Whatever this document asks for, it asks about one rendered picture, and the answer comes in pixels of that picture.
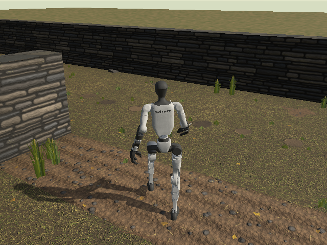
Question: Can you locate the right robot forearm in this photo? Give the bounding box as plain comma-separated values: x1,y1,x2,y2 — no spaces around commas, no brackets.
183,120,189,132

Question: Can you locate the robot thigh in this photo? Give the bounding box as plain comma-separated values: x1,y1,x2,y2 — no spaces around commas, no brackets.
171,143,182,186
147,141,157,162

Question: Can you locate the left robot forearm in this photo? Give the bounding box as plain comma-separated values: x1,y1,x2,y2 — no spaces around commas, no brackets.
131,125,143,151

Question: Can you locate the robot left upper arm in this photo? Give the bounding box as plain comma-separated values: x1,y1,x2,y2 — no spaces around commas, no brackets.
139,103,152,133

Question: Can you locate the robot left hand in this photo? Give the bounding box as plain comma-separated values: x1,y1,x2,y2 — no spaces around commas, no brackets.
130,150,142,164

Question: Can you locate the robot right hand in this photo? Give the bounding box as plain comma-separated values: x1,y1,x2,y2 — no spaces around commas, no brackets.
177,128,189,136

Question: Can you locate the right robot thigh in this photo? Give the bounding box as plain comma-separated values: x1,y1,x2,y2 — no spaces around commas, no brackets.
171,143,182,186

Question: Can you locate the left robot thigh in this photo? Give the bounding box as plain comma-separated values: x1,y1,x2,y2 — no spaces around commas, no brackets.
147,141,157,162

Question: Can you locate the robot right upper arm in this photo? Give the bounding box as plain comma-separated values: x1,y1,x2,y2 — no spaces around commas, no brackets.
172,102,188,128

